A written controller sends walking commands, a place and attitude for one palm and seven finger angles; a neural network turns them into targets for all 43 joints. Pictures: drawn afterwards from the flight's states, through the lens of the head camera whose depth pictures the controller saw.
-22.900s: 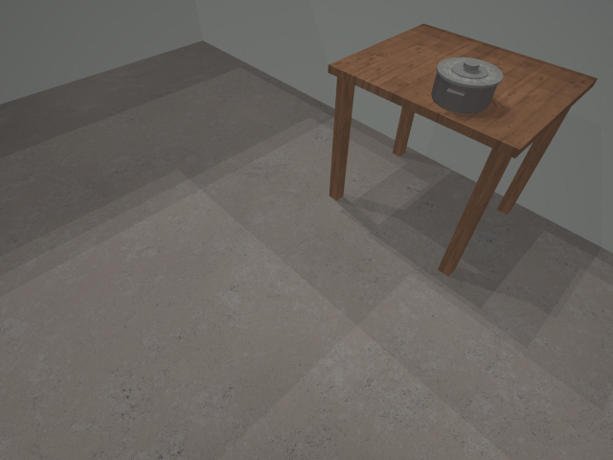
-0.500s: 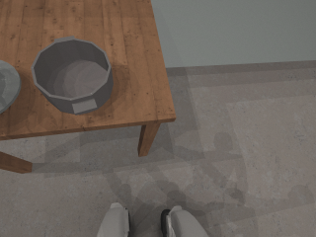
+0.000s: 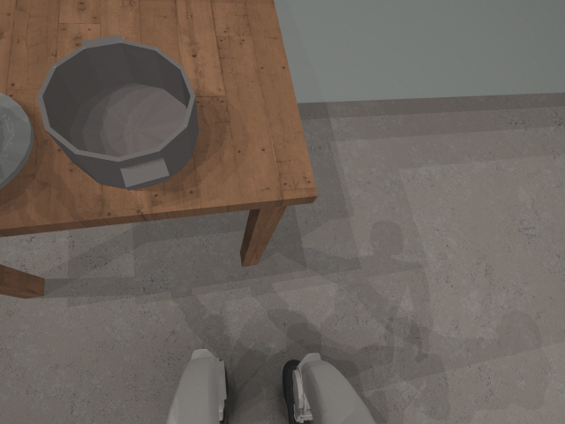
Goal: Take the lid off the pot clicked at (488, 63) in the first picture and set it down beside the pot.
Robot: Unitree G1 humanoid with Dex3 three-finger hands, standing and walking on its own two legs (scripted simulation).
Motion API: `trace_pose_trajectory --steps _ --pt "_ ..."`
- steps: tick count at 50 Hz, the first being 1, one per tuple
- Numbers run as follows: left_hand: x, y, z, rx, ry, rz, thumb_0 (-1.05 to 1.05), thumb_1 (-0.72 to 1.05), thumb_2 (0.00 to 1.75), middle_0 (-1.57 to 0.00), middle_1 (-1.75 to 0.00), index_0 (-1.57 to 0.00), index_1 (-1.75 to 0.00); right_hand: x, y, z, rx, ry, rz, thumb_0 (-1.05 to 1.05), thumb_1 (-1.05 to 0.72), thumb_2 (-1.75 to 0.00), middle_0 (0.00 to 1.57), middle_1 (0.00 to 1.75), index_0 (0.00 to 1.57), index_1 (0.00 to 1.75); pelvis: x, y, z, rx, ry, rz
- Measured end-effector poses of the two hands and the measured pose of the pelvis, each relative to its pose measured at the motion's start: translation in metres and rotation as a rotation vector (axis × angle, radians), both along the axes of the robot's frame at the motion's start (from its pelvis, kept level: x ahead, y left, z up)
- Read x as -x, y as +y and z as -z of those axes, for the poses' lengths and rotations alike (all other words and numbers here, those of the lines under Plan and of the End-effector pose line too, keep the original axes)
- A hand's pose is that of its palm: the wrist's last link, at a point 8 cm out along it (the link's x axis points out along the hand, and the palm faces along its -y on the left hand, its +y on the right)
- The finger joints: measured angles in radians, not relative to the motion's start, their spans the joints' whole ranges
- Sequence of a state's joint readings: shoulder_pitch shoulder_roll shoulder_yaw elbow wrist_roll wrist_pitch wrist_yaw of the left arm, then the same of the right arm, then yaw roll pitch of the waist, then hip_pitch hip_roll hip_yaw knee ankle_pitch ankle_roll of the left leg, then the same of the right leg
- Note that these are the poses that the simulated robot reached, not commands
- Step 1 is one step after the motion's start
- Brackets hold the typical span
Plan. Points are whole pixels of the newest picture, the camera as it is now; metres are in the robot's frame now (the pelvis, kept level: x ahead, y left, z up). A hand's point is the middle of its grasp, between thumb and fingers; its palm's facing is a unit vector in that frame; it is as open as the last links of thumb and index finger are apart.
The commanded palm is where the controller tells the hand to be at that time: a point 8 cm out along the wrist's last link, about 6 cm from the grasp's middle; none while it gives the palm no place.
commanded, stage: open the fingers wide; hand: left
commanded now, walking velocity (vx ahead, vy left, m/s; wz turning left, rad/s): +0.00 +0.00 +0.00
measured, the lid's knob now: out of the picture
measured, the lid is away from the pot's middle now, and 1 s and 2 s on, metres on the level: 0.22 0.22 0.22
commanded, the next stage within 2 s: raise the empty hand in 1.20 s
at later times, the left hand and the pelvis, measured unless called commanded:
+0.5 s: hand out of the picture +0.43 +0.38 +0.02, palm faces -0.52 -0.16 -0.84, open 7.3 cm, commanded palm +0.49 +0.37 +0.08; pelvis -0.01 -0.01 +0.00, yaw +1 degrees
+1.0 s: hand out of the picture +0.45 +0.38 +0.03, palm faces -0.50 -0.16 -0.85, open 10.0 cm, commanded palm +0.50 +0.37 +0.08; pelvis +0.00 -0.01 +0.00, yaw +1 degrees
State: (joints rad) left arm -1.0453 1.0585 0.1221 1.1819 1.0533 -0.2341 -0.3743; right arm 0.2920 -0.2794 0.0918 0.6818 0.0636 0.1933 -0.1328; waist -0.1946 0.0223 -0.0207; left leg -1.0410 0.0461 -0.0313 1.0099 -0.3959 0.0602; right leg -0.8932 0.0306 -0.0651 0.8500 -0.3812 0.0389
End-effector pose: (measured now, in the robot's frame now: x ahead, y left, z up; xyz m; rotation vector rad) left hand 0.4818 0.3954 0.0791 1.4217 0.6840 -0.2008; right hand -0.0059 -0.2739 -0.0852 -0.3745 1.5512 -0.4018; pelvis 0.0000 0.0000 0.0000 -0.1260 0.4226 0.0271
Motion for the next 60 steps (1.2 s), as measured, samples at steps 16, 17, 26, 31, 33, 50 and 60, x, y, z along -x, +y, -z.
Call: trace_pose_trajectory --steps 16,17,26,31,33,50,60 --pt "0.027 -0.010 0.007 0.009 -0.009 0.005 0.00 0.41 0.47 -0.60 -1.01 -0.60 -1.03 -0.017 0.002 0.005 -0.057 -0.036 -0.021 0.01 -0.90 -0.90 0.21 0.30 0.21 0.30 0.002 -0.004 -0.004 -0.010 -0.030 -0.012" --pt "0.029 -0.010 0.006 -0.002 -0.006 0.009 0.00 0.42 0.46 -0.60 -1.01 -0.59 -1.04 -0.019 0.000 0.005 -0.054 -0.047 -0.026 0.01 -0.90 -0.90 0.21 0.30 0.21 0.30 0.003 -0.005 -0.004 -0.011 -0.033 -0.014" --pt "0.042 -0.011 0.005 -0.003 0.000 0.011 0.00 0.46 0.41 -0.56 -1.04 -0.55 -1.05 -0.028 -0.014 0.003 -0.029 -0.088 -0.053 0.00 -0.91 -0.90 0.20 0.30 0.21 0.30 0.007 -0.010 -0.005 -0.015 -0.050 -0.019" --pt "0.042 -0.014 0.000 -0.015 -0.014 0.023 0.00 0.47 0.38 -0.52 -1.06 -0.52 -1.07 -0.026 -0.020 0.002 -0.015 -0.088 -0.055 0.00 -0.91 -0.90 0.20 0.30 0.21 0.30 0.008 -0.013 -0.005 -0.017 -0.051 -0.020" --pt "0.040 -0.014 -0.004 -0.017 -0.035 0.023 0.00 0.47 0.36 -0.50 -1.07 -0.50 -1.08 -0.025 -0.021 0.002 -0.011 -0.087 -0.054 0.01 -0.91 -0.90 0.20 0.30 0.21 0.30 0.008 -0.014 -0.004 -0.019 -0.050 -0.019" --pt "0.022 -0.016 -0.010 -0.012 -0.016 -0.006 0.00 0.32 0.14 -0.30 -1.07 -0.30 -1.08 -0.014 -0.013 0.011 -0.046 -0.061 -0.007 0.01 -0.91 -0.90 0.20 0.30 0.21 0.30 0.004 -0.014 0.000 -0.024 -0.031 -0.003" --pt "0.022 -0.010 -0.006 -0.028 -0.009 -0.002 0.00 0.27 0.09 -0.25 -1.07 -0.25 -1.07 -0.014 -0.009 0.012 -0.054 -0.044 -0.004 0.01 -0.91 -0.90 0.20 0.30 0.21 0.30 0.002 -0.011 0.002 -0.021 -0.023 0.000"
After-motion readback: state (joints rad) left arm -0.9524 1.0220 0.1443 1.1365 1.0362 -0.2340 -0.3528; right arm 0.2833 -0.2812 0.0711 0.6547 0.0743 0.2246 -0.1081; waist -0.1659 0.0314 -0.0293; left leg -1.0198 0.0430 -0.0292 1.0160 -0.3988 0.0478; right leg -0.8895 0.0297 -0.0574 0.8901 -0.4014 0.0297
